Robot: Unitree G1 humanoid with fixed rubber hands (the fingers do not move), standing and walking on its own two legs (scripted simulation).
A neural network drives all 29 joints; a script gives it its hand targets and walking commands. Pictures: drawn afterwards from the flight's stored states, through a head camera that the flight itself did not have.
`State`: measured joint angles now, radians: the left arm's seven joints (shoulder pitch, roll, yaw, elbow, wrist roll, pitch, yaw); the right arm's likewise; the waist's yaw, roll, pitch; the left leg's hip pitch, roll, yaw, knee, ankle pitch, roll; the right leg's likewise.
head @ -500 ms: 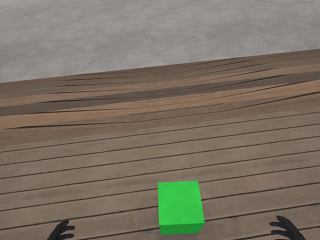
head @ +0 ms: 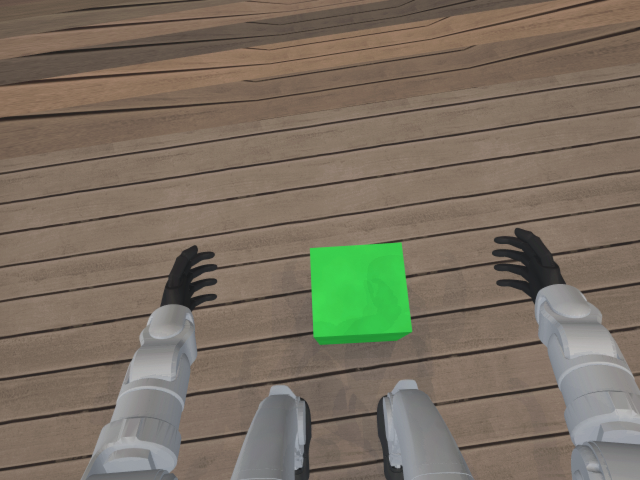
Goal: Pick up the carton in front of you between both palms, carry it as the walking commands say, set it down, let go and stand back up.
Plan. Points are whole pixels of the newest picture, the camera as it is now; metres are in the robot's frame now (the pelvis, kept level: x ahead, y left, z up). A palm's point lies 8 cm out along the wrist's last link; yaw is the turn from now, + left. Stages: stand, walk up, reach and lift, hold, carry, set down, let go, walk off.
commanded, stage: reach and lift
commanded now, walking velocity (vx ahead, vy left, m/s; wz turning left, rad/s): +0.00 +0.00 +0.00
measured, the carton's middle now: (356, 298) +0.42 -0.04 -0.57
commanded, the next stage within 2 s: none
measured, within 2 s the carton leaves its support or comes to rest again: neither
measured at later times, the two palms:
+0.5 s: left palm (252, 249) +0.44 +0.14 -0.20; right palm (485, 243) +0.43 -0.24 -0.20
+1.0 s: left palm (266, 294) +0.41 +0.16 -0.44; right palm (443, 285) +0.41 -0.23 -0.44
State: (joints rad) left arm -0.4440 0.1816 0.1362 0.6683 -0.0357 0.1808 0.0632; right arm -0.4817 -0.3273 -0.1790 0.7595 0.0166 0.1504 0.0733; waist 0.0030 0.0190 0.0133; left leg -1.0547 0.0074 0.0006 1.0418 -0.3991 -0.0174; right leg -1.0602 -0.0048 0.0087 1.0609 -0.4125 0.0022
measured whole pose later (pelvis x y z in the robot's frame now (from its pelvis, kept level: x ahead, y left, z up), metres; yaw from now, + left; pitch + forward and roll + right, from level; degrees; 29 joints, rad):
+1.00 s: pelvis -0.08 +0.00 -0.27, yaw +1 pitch +45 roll +2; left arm -1.09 0.24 0.13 0.87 -0.18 0.04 0.17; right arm -1.16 -0.38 -0.14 1.00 0.20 0.02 -0.02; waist -0.02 0.02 0.12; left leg -2.24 -0.02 -0.02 1.95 -0.50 -0.05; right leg -2.25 0.01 0.02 1.97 -0.51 0.00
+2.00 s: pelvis -0.08 +0.00 -0.31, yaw +0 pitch +40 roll +1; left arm -1.37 0.18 0.11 1.19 -0.21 -0.03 0.21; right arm -1.33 -0.32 0.01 1.21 0.23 -0.01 -0.12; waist -0.03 0.04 0.25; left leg -2.29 -0.03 -0.03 2.10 -0.51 -0.04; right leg -2.29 0.01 0.02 2.11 -0.52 0.01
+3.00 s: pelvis -0.02 +0.02 -0.10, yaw -4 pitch +36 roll +0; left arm -0.63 -0.14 0.40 0.60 0.14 0.25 0.11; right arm -0.66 -0.01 -0.30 0.65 -0.13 0.32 -0.02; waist -0.01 0.04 -0.26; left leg -1.57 -0.10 -0.07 1.50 -0.55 -0.02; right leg -1.59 0.06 0.07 1.48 -0.52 0.03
